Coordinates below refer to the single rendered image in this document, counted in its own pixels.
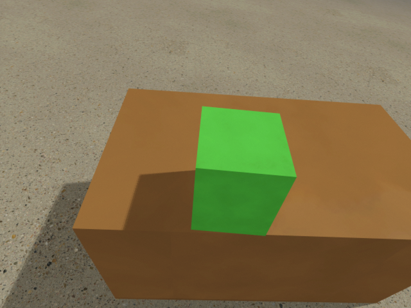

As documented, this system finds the carton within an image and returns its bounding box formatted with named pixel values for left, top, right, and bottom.
left=191, top=107, right=297, bottom=236

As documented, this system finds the pedestal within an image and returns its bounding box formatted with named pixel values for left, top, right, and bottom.
left=73, top=89, right=411, bottom=304

